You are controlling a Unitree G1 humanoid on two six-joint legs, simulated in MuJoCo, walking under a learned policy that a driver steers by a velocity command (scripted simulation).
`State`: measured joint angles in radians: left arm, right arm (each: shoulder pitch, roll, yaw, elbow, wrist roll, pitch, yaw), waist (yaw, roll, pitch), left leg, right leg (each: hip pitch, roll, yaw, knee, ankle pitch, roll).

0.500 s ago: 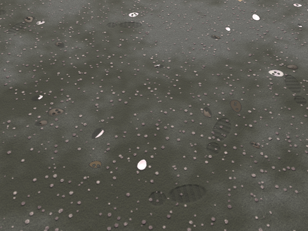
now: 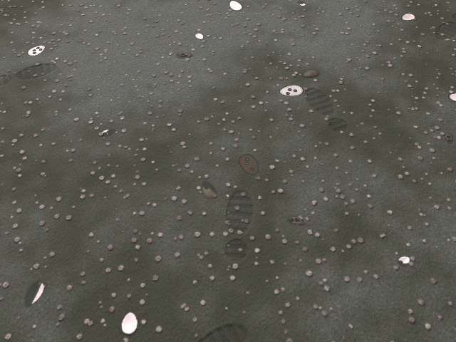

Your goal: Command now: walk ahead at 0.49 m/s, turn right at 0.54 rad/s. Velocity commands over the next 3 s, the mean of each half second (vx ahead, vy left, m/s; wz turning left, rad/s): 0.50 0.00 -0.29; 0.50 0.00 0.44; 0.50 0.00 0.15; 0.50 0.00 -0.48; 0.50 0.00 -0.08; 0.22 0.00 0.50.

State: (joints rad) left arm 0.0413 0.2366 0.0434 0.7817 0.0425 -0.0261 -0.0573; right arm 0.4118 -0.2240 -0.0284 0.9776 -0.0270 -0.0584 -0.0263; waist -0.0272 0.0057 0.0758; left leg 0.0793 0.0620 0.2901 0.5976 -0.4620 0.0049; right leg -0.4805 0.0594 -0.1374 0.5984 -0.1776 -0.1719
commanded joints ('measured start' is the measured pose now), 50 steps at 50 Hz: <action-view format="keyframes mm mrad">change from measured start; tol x16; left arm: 1 359 312 96 36 -9 8 31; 7 199 145 50 38 -46 -19 52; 29 416 133 9 79 -33 -68 66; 50 -121 116 -28 -156 -14 -41 35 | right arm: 1 5 -88 -22 -170 19 -15 24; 21 -467 -101 -4 -307 2 16 65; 24 -386 -121 -14 -288 6 12 64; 28 99 -280 -76 -156 -28 -1 29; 33 -120 -143 -50 -162 20 14 46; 50 69 -213 -80 -141 9 11 12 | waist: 1 112 -267 -374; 4 62 56 -95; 22 110 -71 9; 27 -104 -59 -196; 29 -52 244 -366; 33 30 -46 -41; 50 -49 74 -48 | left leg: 1 -719 -109 -180 904 -97 1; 17 -753 43 -248 147 494 -20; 22 -729 -6 -226 3 441 54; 26 -393 -143 -188 -75 281 136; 27 -181 -107 -237 -129 320 171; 29 228 302 -1061 -277 330 405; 35 -250 94 -630 -378 567 278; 50 -86 52 -682 -262 727 185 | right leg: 1 831 -405 888 -250 -161 -298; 5 412 -269 514 -353 219 -149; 10 285 -174 397 -398 316 -125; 22 601 -233 260 -420 525 -6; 26 634 -230 163 -69 1022 39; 28 210 -112 72 513 517 99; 29 -71 71 119 776 -306 125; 43 -168 -124 144 186 135 233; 50 -82 -65 169 -28 102 194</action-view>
